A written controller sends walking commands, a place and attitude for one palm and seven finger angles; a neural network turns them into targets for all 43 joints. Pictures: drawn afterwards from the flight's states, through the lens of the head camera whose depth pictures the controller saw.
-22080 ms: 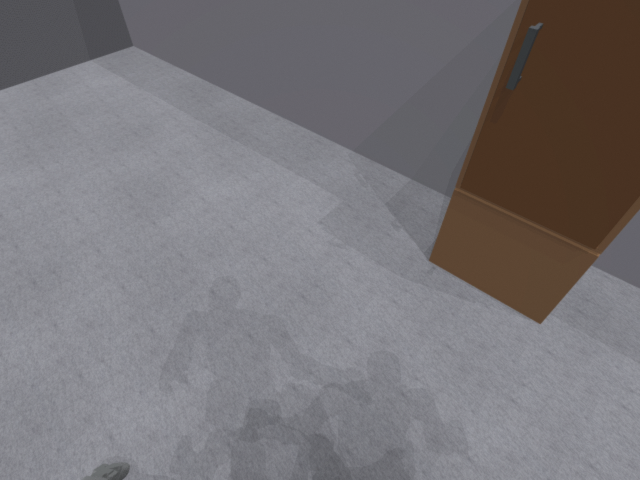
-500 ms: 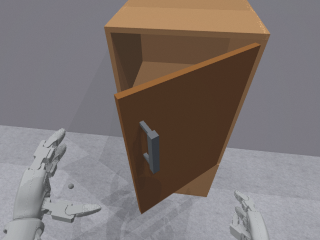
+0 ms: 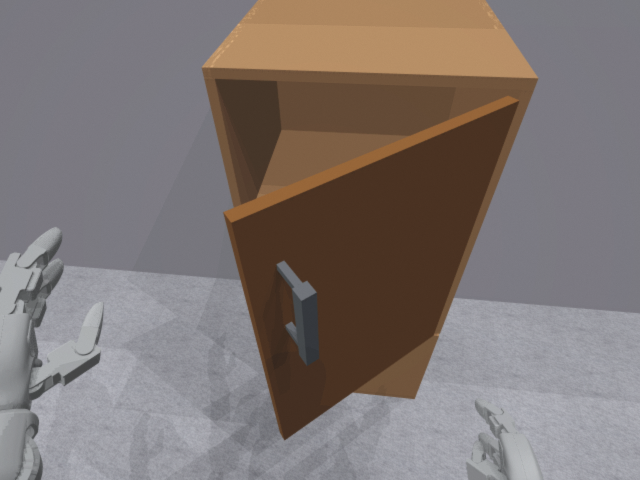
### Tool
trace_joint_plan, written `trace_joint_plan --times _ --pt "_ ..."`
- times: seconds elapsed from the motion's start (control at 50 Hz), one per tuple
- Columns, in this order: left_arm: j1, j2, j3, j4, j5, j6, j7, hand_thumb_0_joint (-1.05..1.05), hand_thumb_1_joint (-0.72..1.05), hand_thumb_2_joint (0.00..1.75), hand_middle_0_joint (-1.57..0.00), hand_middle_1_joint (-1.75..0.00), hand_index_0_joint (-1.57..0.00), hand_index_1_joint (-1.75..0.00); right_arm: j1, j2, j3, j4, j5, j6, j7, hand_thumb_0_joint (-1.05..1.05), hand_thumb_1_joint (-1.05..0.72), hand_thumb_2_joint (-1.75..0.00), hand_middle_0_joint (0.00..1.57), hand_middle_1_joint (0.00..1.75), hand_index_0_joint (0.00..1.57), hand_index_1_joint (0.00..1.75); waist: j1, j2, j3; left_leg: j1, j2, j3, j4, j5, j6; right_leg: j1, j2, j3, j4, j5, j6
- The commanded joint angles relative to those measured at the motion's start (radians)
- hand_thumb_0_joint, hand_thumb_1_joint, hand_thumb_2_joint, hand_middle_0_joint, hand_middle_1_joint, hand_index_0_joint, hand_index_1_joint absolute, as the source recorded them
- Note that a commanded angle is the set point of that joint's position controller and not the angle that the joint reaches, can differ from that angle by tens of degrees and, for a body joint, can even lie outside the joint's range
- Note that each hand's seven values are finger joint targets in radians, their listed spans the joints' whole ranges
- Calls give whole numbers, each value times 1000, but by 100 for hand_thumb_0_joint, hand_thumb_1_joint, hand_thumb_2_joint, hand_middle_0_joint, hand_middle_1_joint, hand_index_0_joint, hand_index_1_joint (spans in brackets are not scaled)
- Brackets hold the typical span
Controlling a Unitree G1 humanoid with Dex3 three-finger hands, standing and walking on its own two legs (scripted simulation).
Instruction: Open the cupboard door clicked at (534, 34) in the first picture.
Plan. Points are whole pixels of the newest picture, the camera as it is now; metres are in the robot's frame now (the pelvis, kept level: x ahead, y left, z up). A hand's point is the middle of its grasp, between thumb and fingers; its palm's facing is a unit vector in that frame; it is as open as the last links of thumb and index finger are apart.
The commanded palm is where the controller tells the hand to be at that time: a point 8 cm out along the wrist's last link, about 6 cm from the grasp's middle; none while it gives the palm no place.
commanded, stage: draw the hand back to the body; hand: left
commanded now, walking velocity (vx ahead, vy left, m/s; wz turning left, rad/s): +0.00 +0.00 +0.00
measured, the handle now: (297, 315) +0.28 +0.07 +0.09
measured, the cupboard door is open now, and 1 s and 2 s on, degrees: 41 41 41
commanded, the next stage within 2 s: step back with the hand held close in 0.38 s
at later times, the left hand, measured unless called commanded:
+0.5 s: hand (87, 342) +0.18 +0.25 +0.16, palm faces +0.46 -0.80 -0.40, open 7.4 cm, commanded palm +0.14 +0.29 +0.17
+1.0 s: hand (39, 392) +0.14 +0.27 +0.15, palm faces +0.36 -0.77 -0.53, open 7.4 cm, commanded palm +0.07 +0.31 +0.17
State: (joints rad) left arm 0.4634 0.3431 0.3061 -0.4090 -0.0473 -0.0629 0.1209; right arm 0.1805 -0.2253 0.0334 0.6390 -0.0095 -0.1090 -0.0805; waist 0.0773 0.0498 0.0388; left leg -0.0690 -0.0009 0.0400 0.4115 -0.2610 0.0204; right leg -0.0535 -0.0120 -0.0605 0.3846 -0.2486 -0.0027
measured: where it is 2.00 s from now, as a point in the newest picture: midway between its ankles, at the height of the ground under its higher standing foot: outside the picture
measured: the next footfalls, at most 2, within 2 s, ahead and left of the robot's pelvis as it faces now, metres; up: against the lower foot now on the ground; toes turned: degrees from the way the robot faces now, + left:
right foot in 1.62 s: -0.27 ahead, -0.09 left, +0.00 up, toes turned -2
left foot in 1.78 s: -0.11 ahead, +0.10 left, +0.00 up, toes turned -3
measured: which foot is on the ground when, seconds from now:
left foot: down 0.00-1.00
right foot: down 0.00-1.00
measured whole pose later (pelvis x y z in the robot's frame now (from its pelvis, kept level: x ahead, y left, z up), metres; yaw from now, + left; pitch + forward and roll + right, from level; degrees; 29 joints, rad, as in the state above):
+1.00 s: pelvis -0.07 +0.01 -0.01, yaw -1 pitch +0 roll -1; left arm 0.57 0.45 0.43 -0.54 -0.04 -0.16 0.14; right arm 0.17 -0.22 -0.01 0.55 0.01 -0.02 -0.09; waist 0.00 0.00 0.07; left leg -0.33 0.00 0.06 0.53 -0.20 0.04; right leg -0.32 -0.02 -0.04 0.50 -0.18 0.01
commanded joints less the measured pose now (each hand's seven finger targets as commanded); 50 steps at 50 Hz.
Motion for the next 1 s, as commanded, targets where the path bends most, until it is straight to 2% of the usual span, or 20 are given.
trace_joint_plan --times 0.0,0.04,0.1,0.18,0.24,0.4,0.46,0.48,0.5,0.52,0.54,0.58,0.6,0.64,0.68,0.7,0.74,0.8,0.9,0.98 --pt "-97 179 135 -198 -1 -71 18 0 90 90 -20 -30 -20 -30 -128 -104 -42 -156 4 -43 -7 0 -90 -90 20 30 20 30 2 70 -85 9 29 -48 -53 352 -10 16 1 30 -42 252 -28" --pt "-73 142 104 -179 -6 -64 12 0 90 90 -20 -30 -20 -30 -125 -103 -43 -158 4 -36 -1 0 -90 -90 20 30 20 30 -3 31 -82 17 32 -45 -51 361 -6 6 3 26 -45 262 -20" --pt "-78 152 101 -162 -7 -59 8 0 90 90 -20 -30 -20 -30 -130 -113 -51 -162 6 -28 -1 0 -90 -90 20 30 20 30 -3 -34 -81 15 32 -43 -51 340 0 9 5 26 -52 262 -18" --pt "-96 164 116 -187 -7 -65 9 0 90 90 -20 -30 -20 -30 -133 -105 -49 -165 4 -23 -2 0 -90 -90 20 30 20 30 -2 -13 -94 20 23 -38 -53 301 3 6 4 33 -62 242 -17" --pt "-106 184 131 -225 -4 -74 15 0 90 90 -20 -30 -20 -30 -135 -101 -48 -163 4 -30 -5 0 -90 -90 20 30 20 30 0 47 -122 32 22 -36 -48 320 0 17 -1 38 -57 258 -20" --pt "-83 168 121 -180 -5 -68 13 0 90 90 -20 -30 -20 -30 -134 -100 -50 -152 4 -36 -4 0 -90 -90 20 30 20 30 -2 14 -77 22 24 -35 -50 310 0 -2 2 33 -68 253 -20" --pt "-88 156 115 -146 -11 -67 7 0 90 90 -20 -30 -20 -30 -138 -100 -51 -154 8 -27 -2 0 -90 -90 20 30 20 30 -6 -49 -47 10 26 -33 -58 253 6 -25 7 36 -84 202 -13" --pt "-169 198 143 -203 -10 -79 11 0 90 90 -20 -30 -20 -30 -144 -102 -52 -156 11 -30 -4 0 -90 -90 20 30 20 30 -8 -23 -67 17 23 -33 -55 239 7 -23 5 44 -88 190 -14" --pt "-305 361 297 -236 -4 -128 21 0 90 90 -20 -30 -20 -30 -115 -105 -31 -198 29 -11 -3 0 -90 -90 20 30 20 30 -48 41 58 -75 39 -63 -39 152 18 -134 -46 110 -123 206 -15" --pt "-181 260 220 -162 -10 -137 5 0 90 90 -20 -30 -20 -30 -117 -96 -42 -172 20 -2 -5 0 -90 -90 20 30 20 30 -51 -62 15 -75 42 -77 -16 148 22 -135 -63 111 -125 209 -11" --pt "-71 221 189 -121 -9 -126 -3 0 90 90 -20 -30 -20 -30 -126 -102 -49 -178 16 7 -3 0 -90 -90 20 30 20 30 -51 -98 0 -53 41 -68 -1 178 26 -150 -68 118 -125 238 -10" --pt "2 179 146 -151 -6 -117 -13 0 90 90 -20 -30 -20 -30 -120 -109 -58 -199 15 23 0 0 -90 -90 20 30 20 30 -56 -84 -59 -35 46 -50 30 231 23 -149 -82 109 -98 291 -3" --pt "15 180 144 -181 -4 -123 -12 0 90 90 -20 -30 -20 -30 -120 -115 -62 -202 13 28 -3 0 -90 -90 20 30 20 30 -55 -22 -97 -33 51 -47 27 271 21 -126 -88 95 -72 324 -4" --pt "52 189 151 -233 -2 -123 -5 0 90 90 -20 -30 -20 -30 -110 -120 -67 -216 13 36 -3 0 -90 -90 20 30 20 30 -56 7 -162 -39 68 -52 30 353 17 -99 -81 92 -24 371 0" --pt "74 223 183 -284 -1 -126 4 0 90 90 -20 -30 -20 -30 -105 -116 -74 -229 16 41 -5 0 -90 -90 20 30 20 30 -56 -21 -216 -40 77 -52 50 395 15 -86 -82 95 10 430 2" --pt "78 254 211 -300 0 -129 12 0 90 90 -20 -30 -20 -30 -112 -117 -77 -226 15 44 -12 0 -90 -90 20 30 20 30 -55 14 -225 -50 78 -59 49 414 14 -75 -87 93 28 448 -2" --pt "99 265 234 -333 -2 -132 20 0 90 90 -20 -30 -20 -30 -104 -109 -80 -247 19 49 -13 0 -90 -90 20 30 20 30 -52 -23 -246 -77 87 -68 53 429 9 -66 -80 93 62 458 -2" --pt "110 287 265 -333 -3 -140 31 0 90 90 -20 -30 -20 -30 -111 -104 -87 -247 22 53 -23 0 -90 -90 20 30 20 30 -55 -24 -224 -121 89 -79 54 377 12 -93 -84 107 72 422 -4" --pt "132 249 248 -305 -1 -150 39 0 90 90 -20 -30 -20 -30 -99 -114 -92 -249 22 43 -24 0 -90 -90 20 30 20 30 -61 10 -167 -233 107 -114 14 196 24 -127 -69 116 79 235 -2" --pt "120 238 240 -301 9 -165 45 0 90 90 -20 -30 -20 -30 -82 -126 -90 -251 23 27 -18 0 -90 -90 20 30 20 30 -71 -5 -115 -359 116 -134 -20 -89 41 -146 -67 135 79 32 -5"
